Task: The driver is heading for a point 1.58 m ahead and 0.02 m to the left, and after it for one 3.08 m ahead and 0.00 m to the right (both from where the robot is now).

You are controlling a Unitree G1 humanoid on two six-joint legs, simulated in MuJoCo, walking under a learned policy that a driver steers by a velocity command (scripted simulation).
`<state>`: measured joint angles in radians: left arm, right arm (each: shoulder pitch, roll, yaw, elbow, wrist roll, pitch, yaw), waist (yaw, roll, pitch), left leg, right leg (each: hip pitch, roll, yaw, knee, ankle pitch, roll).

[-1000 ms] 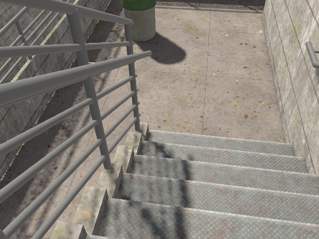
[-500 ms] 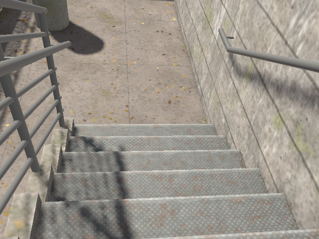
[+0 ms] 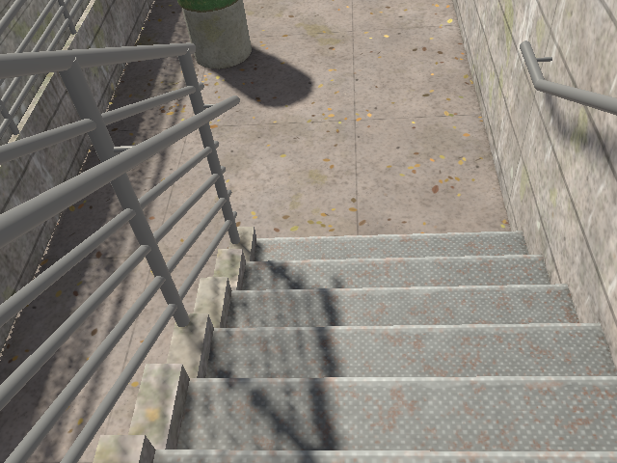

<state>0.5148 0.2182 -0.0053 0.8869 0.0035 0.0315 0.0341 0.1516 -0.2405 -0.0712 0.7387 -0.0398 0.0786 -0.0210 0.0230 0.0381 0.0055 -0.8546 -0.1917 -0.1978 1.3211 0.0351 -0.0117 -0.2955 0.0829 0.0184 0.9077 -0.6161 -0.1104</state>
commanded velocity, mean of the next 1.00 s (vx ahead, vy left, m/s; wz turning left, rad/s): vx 0.10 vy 0.00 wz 0.00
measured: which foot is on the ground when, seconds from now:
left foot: up 0.00-0.44, down 0.46-1.00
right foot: down 0.00-0.48, up 0.50-1.00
